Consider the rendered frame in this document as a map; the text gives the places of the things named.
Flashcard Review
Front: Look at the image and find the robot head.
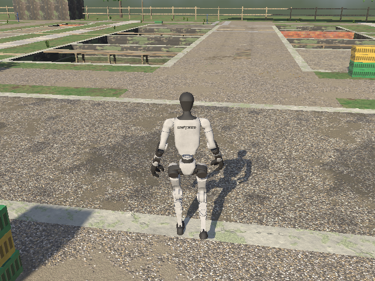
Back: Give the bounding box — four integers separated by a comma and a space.
177, 92, 197, 120

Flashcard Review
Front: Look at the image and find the left robot shin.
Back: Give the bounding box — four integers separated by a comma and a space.
173, 190, 183, 227

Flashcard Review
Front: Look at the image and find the right robot hand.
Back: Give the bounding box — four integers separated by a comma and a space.
210, 159, 224, 171

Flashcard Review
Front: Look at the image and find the left robot upper arm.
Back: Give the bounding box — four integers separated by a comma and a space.
158, 118, 175, 150

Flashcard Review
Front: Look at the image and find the left robot hand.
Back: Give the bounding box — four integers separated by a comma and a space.
151, 164, 164, 177

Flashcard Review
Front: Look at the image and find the robot right forearm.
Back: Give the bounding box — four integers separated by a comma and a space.
211, 141, 223, 162

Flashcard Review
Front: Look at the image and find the robot left forearm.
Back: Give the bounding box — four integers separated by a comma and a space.
152, 141, 164, 166

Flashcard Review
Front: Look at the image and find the right robot upper arm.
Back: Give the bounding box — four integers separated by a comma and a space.
199, 118, 216, 150

